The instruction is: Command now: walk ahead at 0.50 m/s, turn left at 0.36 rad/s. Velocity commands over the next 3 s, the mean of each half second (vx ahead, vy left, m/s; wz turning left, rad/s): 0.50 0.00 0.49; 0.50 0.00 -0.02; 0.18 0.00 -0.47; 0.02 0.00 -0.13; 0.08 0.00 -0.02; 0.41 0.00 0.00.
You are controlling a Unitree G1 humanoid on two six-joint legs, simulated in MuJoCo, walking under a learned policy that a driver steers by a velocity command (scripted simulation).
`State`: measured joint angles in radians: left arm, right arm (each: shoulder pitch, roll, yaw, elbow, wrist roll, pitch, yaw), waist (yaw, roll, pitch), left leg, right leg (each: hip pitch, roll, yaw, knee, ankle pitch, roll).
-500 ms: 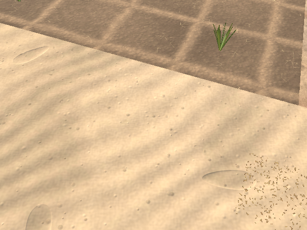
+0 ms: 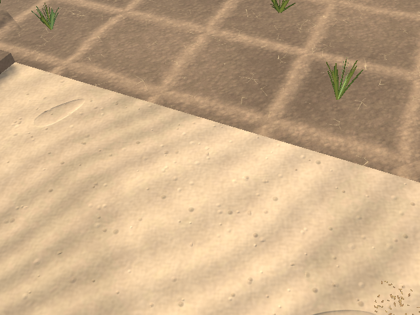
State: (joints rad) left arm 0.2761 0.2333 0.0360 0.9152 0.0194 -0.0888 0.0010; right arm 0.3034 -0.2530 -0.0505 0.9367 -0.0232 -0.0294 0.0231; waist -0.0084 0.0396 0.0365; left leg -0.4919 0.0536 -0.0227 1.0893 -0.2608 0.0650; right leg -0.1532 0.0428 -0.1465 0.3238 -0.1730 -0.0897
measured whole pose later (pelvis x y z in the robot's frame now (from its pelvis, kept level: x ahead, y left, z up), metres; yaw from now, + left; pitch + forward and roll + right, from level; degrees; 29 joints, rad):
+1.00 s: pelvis +0.54 +0.09 -0.02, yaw +13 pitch +0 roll +0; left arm 0.18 0.26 0.05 0.84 0.02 -0.04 -0.02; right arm 0.32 -0.24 -0.03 0.93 -0.03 -0.08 -0.01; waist -0.01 0.01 0.06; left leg -0.22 -0.06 0.01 1.15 -0.39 0.06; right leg -0.37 0.09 -0.06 0.54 -0.17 -0.12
